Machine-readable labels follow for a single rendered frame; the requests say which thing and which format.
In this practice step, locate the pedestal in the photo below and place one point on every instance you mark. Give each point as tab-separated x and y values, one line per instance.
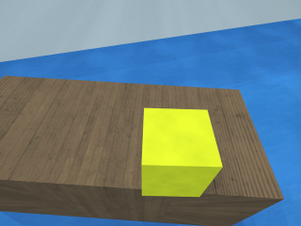
74	148

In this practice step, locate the carton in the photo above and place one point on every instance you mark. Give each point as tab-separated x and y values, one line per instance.
180	157

